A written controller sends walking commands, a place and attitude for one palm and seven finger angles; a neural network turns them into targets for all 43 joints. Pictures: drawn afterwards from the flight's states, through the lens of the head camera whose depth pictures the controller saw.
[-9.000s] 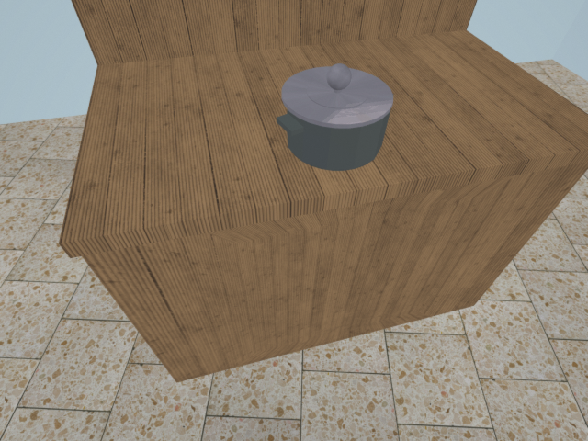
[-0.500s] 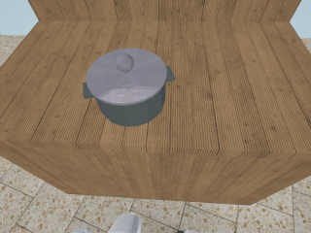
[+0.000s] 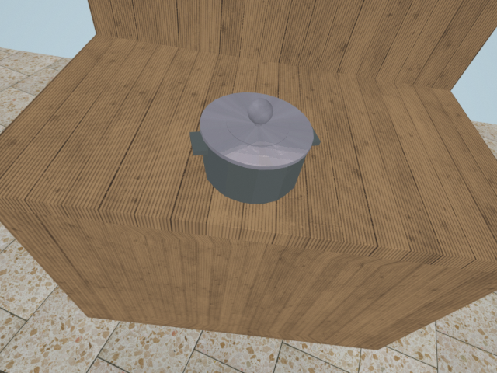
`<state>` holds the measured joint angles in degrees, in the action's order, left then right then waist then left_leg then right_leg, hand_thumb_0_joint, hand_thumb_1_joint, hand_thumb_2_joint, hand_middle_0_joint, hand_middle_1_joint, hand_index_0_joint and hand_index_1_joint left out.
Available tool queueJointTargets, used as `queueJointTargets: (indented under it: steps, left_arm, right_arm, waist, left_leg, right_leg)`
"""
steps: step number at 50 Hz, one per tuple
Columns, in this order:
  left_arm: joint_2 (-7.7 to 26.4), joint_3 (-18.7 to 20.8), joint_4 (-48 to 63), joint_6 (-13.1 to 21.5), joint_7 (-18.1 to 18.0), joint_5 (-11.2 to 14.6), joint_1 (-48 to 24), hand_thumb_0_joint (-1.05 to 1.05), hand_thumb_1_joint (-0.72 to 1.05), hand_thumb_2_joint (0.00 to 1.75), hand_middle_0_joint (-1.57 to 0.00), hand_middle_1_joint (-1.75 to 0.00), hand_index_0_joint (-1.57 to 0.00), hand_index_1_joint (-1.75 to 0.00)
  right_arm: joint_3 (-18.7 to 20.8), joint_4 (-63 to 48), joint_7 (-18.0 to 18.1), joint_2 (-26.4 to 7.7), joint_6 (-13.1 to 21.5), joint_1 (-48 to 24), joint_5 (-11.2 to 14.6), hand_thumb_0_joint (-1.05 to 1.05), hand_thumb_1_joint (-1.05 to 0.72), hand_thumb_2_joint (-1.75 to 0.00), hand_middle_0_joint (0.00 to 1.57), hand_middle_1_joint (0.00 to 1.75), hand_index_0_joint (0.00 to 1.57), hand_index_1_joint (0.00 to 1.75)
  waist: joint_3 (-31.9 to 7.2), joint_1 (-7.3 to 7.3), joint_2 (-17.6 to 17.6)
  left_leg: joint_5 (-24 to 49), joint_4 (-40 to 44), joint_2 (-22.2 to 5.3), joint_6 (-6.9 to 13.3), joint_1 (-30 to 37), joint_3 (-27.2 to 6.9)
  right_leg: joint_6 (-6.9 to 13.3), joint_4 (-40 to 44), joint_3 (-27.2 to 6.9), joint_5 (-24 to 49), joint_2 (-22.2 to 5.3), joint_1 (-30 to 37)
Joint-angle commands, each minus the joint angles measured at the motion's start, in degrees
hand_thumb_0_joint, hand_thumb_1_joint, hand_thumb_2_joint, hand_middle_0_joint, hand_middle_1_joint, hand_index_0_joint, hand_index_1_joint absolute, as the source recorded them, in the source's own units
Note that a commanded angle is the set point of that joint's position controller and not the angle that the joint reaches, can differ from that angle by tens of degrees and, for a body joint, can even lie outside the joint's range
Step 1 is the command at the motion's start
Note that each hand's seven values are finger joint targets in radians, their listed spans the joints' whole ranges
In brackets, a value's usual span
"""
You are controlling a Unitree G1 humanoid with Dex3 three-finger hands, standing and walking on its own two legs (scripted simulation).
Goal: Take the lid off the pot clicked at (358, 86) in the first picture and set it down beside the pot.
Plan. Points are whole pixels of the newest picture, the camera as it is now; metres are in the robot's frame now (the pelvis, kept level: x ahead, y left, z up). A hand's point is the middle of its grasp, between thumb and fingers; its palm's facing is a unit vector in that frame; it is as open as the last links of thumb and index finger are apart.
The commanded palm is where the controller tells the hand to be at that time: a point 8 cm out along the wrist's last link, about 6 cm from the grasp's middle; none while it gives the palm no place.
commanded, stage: come to a stop and stand still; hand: left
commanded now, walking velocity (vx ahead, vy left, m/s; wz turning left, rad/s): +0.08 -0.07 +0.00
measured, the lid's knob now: (260, 111) +0.51 +0.03 +0.16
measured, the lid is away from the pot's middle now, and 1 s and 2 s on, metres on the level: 0.00 0.00 0.00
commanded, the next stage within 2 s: look again from close up in 0.84 s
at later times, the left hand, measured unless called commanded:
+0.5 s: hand out of the picture -0.02 +0.12 -0.17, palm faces +0.08 -0.98 -0.19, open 7.4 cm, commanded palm none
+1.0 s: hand out of the picture +0.04 +0.18 -0.18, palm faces +0.02 -0.97 -0.25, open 7.4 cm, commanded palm none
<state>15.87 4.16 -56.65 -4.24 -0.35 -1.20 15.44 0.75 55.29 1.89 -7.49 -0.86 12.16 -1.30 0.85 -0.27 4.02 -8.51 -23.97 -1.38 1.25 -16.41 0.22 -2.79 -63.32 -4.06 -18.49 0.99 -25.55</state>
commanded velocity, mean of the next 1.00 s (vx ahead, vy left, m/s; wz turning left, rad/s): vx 0.03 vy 0.04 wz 0.00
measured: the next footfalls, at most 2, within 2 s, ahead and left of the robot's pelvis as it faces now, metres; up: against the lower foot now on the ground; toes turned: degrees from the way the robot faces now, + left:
right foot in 0.22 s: +0.01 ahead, -0.14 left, +0.00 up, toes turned -3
left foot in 0.62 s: +0.06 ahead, +0.04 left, +0.00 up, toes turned +3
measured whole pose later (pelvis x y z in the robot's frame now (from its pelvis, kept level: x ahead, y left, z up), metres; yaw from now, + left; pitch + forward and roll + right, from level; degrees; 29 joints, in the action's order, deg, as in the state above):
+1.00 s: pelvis +0.03 -0.01 -0.01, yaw -1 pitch +0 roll +0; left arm 9.6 0.1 -61.3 1.6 -3.5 -1.3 16.2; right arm 1.0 59.2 0.9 -9.9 0.5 10.4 -0.8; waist 0.8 -0.7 -1.1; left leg -15.3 -29.8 0.5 1.8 -14.7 3.3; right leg -0.8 -27.5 2.2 -19.1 -1.4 -8.6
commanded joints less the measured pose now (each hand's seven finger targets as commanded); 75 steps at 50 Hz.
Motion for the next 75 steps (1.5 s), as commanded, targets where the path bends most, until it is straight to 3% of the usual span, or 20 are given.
queueJointTargets:
  steps: [1,5,8,9,11,13,19,25,29,31,32,35,40,43,46,47,48,51,56,75]
  left_arm:
    - [1.95,0.30,3.67,1.13,0.49,-0.03,-0.27,0.00,0.90,0.90,-0.20,-0.30,-0.20,-0.30]
    - [-0.07,-0.68,2.51,1.70,0.54,0.53,1.50,0.00,0.90,0.90,-0.20,-0.30,-0.20,-0.30]
    - [-1.05,-0.83,-2.24,2.81,0.18,0.82,11.12,0.00,0.90,0.90,-0.20,-0.30,-0.20,-0.30]
    - [0.05,-0.74,-3.07,3.35,-0.27,0.46,12.82,0.00,0.90,0.90,-0.20,-0.30,-0.20,-0.30]
    - [5.95,-0.19,-0.89,3.89,-1.11,0.05,7.93,0.00,0.90,0.90,-0.20,-0.30,-0.20,-0.30]
    - [4.49,-0.49,0.65,5.09,-1.16,0.19,2.00,0.00,0.90,0.90,-0.20,-0.30,-0.20,-0.30]
    - [1.20,-1.08,-2.60,6.85,-1.66,0.42,7.08,0.00,0.90,0.90,-0.20,-0.30,-0.20,-0.30]
    - [0.42,-1.07,-4.26,6.18,-2.56,0.28,9.37,0.00,0.90,0.90,-0.20,-0.30,-0.20,-0.30]
    - [-0.22,-1.19,-4.04,5.84,-2.72,0.43,6.32,0.00,0.90,0.90,-0.20,-0.30,-0.20,-0.30]
    - [-2.79,-1.84,-3.63,5.72,-2.83,0.85,7.60,0.00,0.90,0.90,-0.20,-0.30,-0.20,-0.30]
    - [-3.78,-2.00,-3.57,5.31,-3.01,0.77,7.53,0.00,0.90,0.90,-0.20,-0.30,-0.20,-0.30]
    - [-3.01,-2.19,-4.35,4.07,-2.65,0.94,6.35,0.00,0.90,0.90,-0.20,-0.30,-0.20,-0.30]
    - [-3.17,-2.38,-6.04,4.38,-2.04,0.36,8.01,0.00,0.90,0.90,-0.20,-0.30,-0.20,-0.30]
    - [-1.10,-2.33,-5.08,4.99,-1.66,0.37,4.15,0.00,0.90,0.90,-0.20,-0.30,-0.20,-0.30]
    - [-1.42,-2.53,-4.76,5.30,-1.55,0.52,2.51,0.00,0.90,0.90,-0.20,-0.30,-0.20,-0.30]
    - [-1.65,-3.27,-4.33,7.19,-4.32,-1.37,6.32,0.00,0.90,0.90,-0.20,-0.30,-0.20,-0.30]
    - [1.15,-2.70,-1.71,7.42,-4.25,-0.61,5.52,0.00,0.90,0.90,-0.20,-0.30,-0.20,-0.30]
    - [0.84,-2.64,0.91,6.26,-3.09,0.47,4.24,0.00,0.90,0.90,-0.20,-0.30,-0.20,-0.30]
    - [0.20,-3.09,1.87,5.75,-2.94,0.47,3.76,0.00,0.90,0.90,-0.20,-0.30,-0.20,-0.30]
    - [1.06,-3.43,1.45,4.89,-2.33,0.69,4.59,0.00,0.90,0.90,-0.20,-0.30,-0.20,-0.30]
  right_arm:
    - [3.57,-1.63,0.77,-12.52,0.88,5.29,-0.13,0.00,-0.90,-0.90,0.20,0.30,0.20,0.30]
    - [4.24,-0.67,0.27,-13.52,0.56,5.35,-0.49,0.00,-0.90,-0.90,0.20,0.30,0.20,0.30]
    - [4.46,0.62,-0.10,-12.96,0.17,4.08,-0.26,0.00,-0.90,-0.90,0.20,0.30,0.20,0.30]
    - [4.07,1.33,-0.31,-10.39,0.16,4.45,0.28,0.00,-0.90,-0.90,0.20,0.30,0.20,0.30]
    - [2.50,-0.16,-0.81,-5.16,0.08,2.41,0.68,0.00,-0.90,-0.90,0.20,0.30,0.20,0.30]
    - [2.66,1.01,-1.70,-6.73,0.48,3.24,-0.04,0.00,-0.90,-0.90,0.20,0.30,0.20,0.30]
    - [2.65,3.00,-1.40,-6.67,0.77,3.92,0.61,0.00,-0.90,-0.90,0.20,0.30,0.20,0.30]
    - [2.55,1.94,-0.69,-5.61,0.61,-0.16,1.06,0.00,-0.90,-0.90,0.20,0.30,0.20,0.30]
    - [2.42,3.92,-0.42,-5.05,1.74,4.66,0.91,0.00,-0.90,-0.90,0.20,0.30,0.20,0.30]
    - [3.29,4.54,0.04,-9.76,2.39,7.32,0.78,0.00,-0.90,-0.90,0.20,0.30,0.20,0.30]
    - [3.44,4.88,0.12,-10.84,2.08,8.10,0.67,0.00,-0.90,-0.90,0.20,0.30,0.20,0.30]
    - [2.35,4.25,0.74,-9.15,1.80,3.84,0.59,0.00,-0.90,-0.90,0.20,0.30,0.20,0.30]
    - [1.72,3.21,0.31,-7.58,1.55,-2.11,0.94,0.00,-0.90,-0.90,0.20,0.30,0.20,0.30]
    - [1.70,3.36,-0.40,-5.58,1.13,-1.06,0.88,0.00,-0.90,-0.90,0.20,0.30,0.20,0.30]
    - [1.72,4.25,-0.44,-6.22,1.14,0.17,0.61,0.00,-0.90,-0.90,0.20,0.30,0.20,0.30]
    - [1.31,0.67,-0.65,-9.76,2.56,0.07,0.38,0.00,-0.90,-0.90,0.20,0.30,0.20,0.30]
    - [1.17,0.57,-0.92,-7.81,2.82,4.44,0.11,0.00,-0.90,-0.90,0.20,0.30,0.20,0.30]
    - [1.28,-1.27,-0.88,-9.19,2.24,3.42,0.29,0.00,-0.90,-0.90,0.20,0.30,0.20,0.30]
    - [0.81,-2.00,-0.76,-9.04,1.82,2.19,0.59,0.00,-0.90,-0.90,0.20,0.30,0.20,0.30]
    - [0.17,1.97,-0.37,-7.37,2.54,4.90,0.97,0.00,-0.90,-0.90,0.20,0.30,0.20,0.30]
  waist:
    - [-1.52,2.51,-13.56]
    - [-1.79,2.46,-16.45]
    - [-3.62,-1.04,-12.64]
    - [-3.06,-1.41,-7.83]
    - [5.49,-1.02,11.97]
    - [5.84,0.86,4.79]
    - [3.32,-0.67,4.33]
    - [1.84,-2.19,7.62]
    - [0.02,1.11,4.31]
    - [-5.04,1.41,-6.58]
    - [-4.28,1.21,-9.59]
    - [-0.02,-0.08,-16.83]
    - [0.43,-2.47,-5.63]
    - [3.04,-0.10,-3.04]
    - [4.11,0.52,2.14]
    - [4.67,0.22,-1.30]
    - [-2.89,1.23,-2.83]
    - [-7.33,0.71,-9.94]
    - [-0.28,0.36,-0.62]
    - [0.82,-0.30,-3.95]
  left_leg:
    - [-14.05,14.52,-12.87,5.30,7.60,-15.85]
    - [-18.69,16.07,-12.11,5.06,3.78,-15.68]
    - [-22.17,13.54,-7.49,1.35,-1.77,-10.20]
    - [-20.52,7.66,-3.98,-0.59,-4.87,-6.22]
    - [-17.21,-10.45,1.67,-2.95,-13.53,0.19]
    - [-12.14,-18.26,0.49,-1.91,-11.70,-1.32]
    - [-11.41,-21.73,0.66,-3.33,-14.20,0.74]
    - [-13.15,-17.64,1.65,-3.06,-10.75,1.43]
    - [6.48,-0.31,1.61,-2.01,8.18,2.04]
    - [33.62,-4.84,-8.72,3.55,21.19,-7.45]
    - [36.92,-3.10,-12.40,6.38,18.65,-9.43]
    - [30.47,3.91,-12.66,8.82,11.14,-12.63]
    - [8.36,3.19,-7.47,4.79,4.65,-7.88]
    - [-4.60,2.95,-2.60,0.67,4.39,-4.42]
    - [0.14,2.28,-3.00,0.50,6.25,-3.96]
    - [20.09,-8.71,-3.90,-0.59,5.64,-1.75]
    - [13.54,-8.20,-4.14,0.39,4.60,-2.97]
    - [13.43,-5.75,-5.14,1.71,7.71,-4.93]
    - [7.37,-6.33,-4.01,1.40,3.15,-3.77]
    - [5.26,-2.04,-4.19,1.25,4.44,-3.56]
  right_leg:
    - [0.29,9.36,1.11,-3.36,-2.02,-2.92]
    - [2.07,24.78,4.99,-9.16,-1.40,7.69]
    - [3.18,42.31,8.74,-0.99,0.72,22.43]
    - [3.80,47.52,5.69,0.83,-2.26,25.93]
    - [10.20,61.25,-16.82,-21.85,-19.35,14.30]
    - [11.07,60.08,-15.42,-14.53,-18.56,9.89]
    - [11.04,47.36,-4.51,32.29,-16.52,24.37]
    - [12.09,41.71,-4.51,50.07,-16.53,26.94]
    - [7.16,34.29,-0.31,41.63,-10.97,17.89]
    - [3.57,29.76,3.63,17.86,-5.29,7.92]
    - [2.94,29.89,5.29,-2.86,-3.73,8.73]
    - [2.88,23.69,4.55,-11.15,-4.19,9.53]
    - [3.04,38.93,4.45,3.96,-5.56,15.82]
    - [4.83,44.40,-0.34,5.46,-9.38,12.22]
    - [4.79,45.08,0.42,8.85,-9.03,11.08]
    - [3.19,38.83,-1.65,33.69,-8.37,10.14]
    - [4.96,36.69,-0.22,30.23,-9.81,16.84]
    - [6.37,34.14,2.53,12.40,-6.61,15.37]
    - [6.35,37.40,1.67,11.50,-7.08,13.04]
    - [5.32,39.65,2.13,9.46,-6.75,14.13]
